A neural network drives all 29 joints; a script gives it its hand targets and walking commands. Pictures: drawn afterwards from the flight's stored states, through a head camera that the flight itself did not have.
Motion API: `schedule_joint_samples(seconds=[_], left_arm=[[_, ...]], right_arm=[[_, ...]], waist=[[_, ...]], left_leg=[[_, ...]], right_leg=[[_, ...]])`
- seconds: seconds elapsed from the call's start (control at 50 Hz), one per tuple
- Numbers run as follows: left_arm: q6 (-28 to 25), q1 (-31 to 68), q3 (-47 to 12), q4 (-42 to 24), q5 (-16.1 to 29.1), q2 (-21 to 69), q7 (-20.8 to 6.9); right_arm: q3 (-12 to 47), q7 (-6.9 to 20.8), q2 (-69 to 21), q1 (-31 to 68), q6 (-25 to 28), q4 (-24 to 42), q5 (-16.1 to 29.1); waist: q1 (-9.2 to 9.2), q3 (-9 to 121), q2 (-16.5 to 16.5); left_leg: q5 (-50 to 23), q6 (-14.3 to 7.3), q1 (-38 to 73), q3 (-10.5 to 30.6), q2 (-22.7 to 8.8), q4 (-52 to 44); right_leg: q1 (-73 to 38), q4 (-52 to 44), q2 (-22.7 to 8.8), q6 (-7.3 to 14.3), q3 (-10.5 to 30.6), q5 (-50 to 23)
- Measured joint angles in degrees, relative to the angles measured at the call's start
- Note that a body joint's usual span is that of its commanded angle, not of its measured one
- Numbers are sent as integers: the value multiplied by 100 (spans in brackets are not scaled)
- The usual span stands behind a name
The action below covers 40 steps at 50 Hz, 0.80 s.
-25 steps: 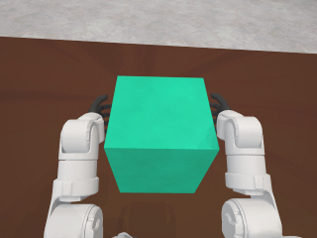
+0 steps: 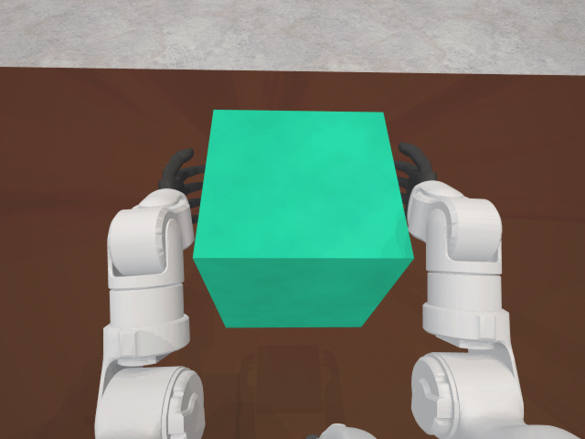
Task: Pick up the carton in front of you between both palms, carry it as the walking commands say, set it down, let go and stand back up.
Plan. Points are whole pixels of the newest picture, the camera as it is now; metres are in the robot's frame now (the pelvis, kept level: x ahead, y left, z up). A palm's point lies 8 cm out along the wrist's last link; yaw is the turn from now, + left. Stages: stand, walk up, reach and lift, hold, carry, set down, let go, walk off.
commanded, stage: carry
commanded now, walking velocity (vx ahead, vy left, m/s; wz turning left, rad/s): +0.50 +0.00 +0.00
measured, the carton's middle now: (296, 231) +0.38 -0.01 +0.06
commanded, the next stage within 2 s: none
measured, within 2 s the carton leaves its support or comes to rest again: neither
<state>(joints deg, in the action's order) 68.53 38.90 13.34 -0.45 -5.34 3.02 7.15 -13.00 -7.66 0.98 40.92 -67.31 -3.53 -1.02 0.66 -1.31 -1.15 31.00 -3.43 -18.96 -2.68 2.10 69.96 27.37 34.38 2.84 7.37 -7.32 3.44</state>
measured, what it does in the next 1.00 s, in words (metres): goes down: left foot 0.05 m lower, then right foot 0.05 m lower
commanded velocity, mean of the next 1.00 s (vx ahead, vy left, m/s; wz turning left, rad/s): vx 0.50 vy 0.00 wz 0.00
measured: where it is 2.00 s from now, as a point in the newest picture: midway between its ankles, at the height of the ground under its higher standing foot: (284, 207)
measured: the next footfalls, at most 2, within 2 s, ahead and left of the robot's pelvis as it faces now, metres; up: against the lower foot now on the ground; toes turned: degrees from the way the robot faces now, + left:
left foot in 0.38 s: +0.41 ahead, +0.07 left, -0.05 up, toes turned +2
right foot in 0.88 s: +0.72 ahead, -0.05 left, -0.09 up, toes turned -2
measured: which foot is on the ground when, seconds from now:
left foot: up 0.00-0.36, down 0.38-0.88, up 0.90-1.00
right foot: down 0.00-0.38, up 0.40-0.86, down 0.88-1.00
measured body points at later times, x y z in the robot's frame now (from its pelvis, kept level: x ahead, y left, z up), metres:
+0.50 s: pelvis +0.33 +0.03 -0.05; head +0.37 +0.03 +0.40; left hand +0.71 +0.17 +0.05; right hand +0.70 -0.13 +0.05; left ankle +0.38 +0.06 -0.77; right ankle +0.19 -0.09 -0.65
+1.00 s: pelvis +0.64 -0.01 -0.09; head +0.66 -0.02 +0.36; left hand +1.01 +0.15 +0.02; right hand +1.02 -0.16 +0.01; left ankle +0.52 +0.10 -0.70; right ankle +0.69 -0.04 -0.81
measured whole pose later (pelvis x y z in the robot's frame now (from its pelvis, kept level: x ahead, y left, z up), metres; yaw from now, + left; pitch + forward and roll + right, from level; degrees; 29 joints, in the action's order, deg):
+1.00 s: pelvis +0.64 -0.01 -0.09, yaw +0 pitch +4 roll +1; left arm 69.2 37.0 12.0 6.0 -4.3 1.5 7.2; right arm -11.4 -7.6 1.2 39.6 -67.6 -10.4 -1.4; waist -1.2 2.0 0.2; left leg 27.9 -2.8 -27.3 -0.1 2.8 75.4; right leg 26.1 35.5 4.4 7.9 -6.0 5.4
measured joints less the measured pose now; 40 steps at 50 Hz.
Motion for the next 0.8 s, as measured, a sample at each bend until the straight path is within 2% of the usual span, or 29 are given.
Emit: schedule_joint_samples(seconds=[0.02, 0.06, 0.14, 0.22, 0.28, 0.32, 0.38, 0.4, 0.42, 0.44, 0.46, 0.5, 0.58, 0.66, 0.72, 0.8], left_arm=[[45, -23, -19, 97, 10, -14, -1], [129, -117, -36, 173, 68, -52, -1], [110, -208, -44, 116, 191, -110, 2], [-20, -198, -35, 14, 258, -105, 7], [-96, -162, -63, -32, 297, -92, 9], [-129, -127, -92, 15, 320, -108, 8], [-137, -74, -110, 247, 381, -214, 7], [-156, -5, -134, 391, 408, -281, 5], [-186, 72, -146, 556, 435, -348, 3], [-212, 106, -149, 715, 456, -397, 3], [-206, 70, -159, 829, 459, -408, 3], [-124, -60, -208, 909, 394, -345, 6], [-25, -205, -262, 692, 222, -202, 6], [-104, -335, -197, 319, 143, -112, 8], [-148, -449, -151, 34, 107, -60, 9], [-114, -485, -94, -253, 82, -48, 9]], right_arm=[[5, -1, -7, -36, -54, -67, -15], [17, -2, -68, -94, -162, -125, -92], [3, -2, -181, -127, -216, -7, -228], [-60, -1, -276, -212, -149, 278, -302], [-106, -1, -312, -296, -138, 522, -333], [-135, 0, -325, -323, -136, 579, -351], [-131, 13, -345, -252, -120, 349, -428], [-144, 21, -356, -215, -78, 226, -461], [-149, 31, -352, -150, -27, 67, -492], [-137, 38, -343, -101, 17, -118, -512], [-113, 41, -328, -109, 24, -277, -512], [-65, 43, -283, -270, -33, -387, -445], [15, 31, -188, -514, -30, -232, -234], [16, 15, -220, -534, 137, -68, -154], [35, 13, -250, -530, 228, 41, -120], [104, 8, -230, -430, 262, 109, -65]], waist=[[-67, -2, 50], [-171, -33, 128], [-309, -165, 183], [-432, -201, 174], [-508, -137, 99], [-556, -34, 52], [-514, 190, -79], [-452, 252, 12], [-377, 257, 121], [-286, 218, 192], [-198, 194, 174], [-51, 151, 79], [115, -34, 34], [253, -109, 41], [339, -72, 63], [448, 103, 153]], left_leg=[[-44, 5, -286, 79, 19, 353], [-342, 29, -803, 174, -59, 392], [-883, 79, -1596, 295, -302, -597], [-1960, 97, -2013, 272, -377, -1869], [-2978, 72, -1887, 90, -277, -3149], [-3689, -32, -1599, -102, -155, -3953], [-4596, -164, -831, -344, -88, -4716], [-3969, -231, -747, -336, -19, -4446], [-3150, -452, -790, -341, 85, -4056], [-2728, -577, -892, -372, 158, -3666], [-2552, -610, -920, -385, 174, -3431], [-2492, -552, -795, -370, 158, -3339], [-2240, -531, -372, -338, 146, -3544], [-1950, -499, 24, -276, 146, -3724], [-1661, -445, 381, -200, 171, -3812], [-1048, -376, 869, -112, 276, -3644]], right_leg=[[-66, 68, -7, -58, 24, 124], [-254, 52, -4, -52, 62, 324], [-685, -130, -16, -19, 108, 654], [-1137, -282, -7, -87, 183, 1009], [-1537, -286, 50, -150, 225, 1399], [-1797, -98, 103, -199, 257, 1785], [-1943, 1049, 238, -284, 239, 2385], [-1798, 1696, 173, -327, 252, 2515], [-1525, 2434, 120, -382, 379, 2718], [-1188, 3163, 90, -413, 538, 2860], [-850, 3726, 81, -420, 646, 2859], [-239, 4155, -17, -447, 738, 2559], [656, 3331, -369, -565, 840, 1968], [1210, 2359, -524, -593, 835, 1185], [1269, 1449, -481, -555, 712, 373], [853, -104, -250, -449, 406, -815]])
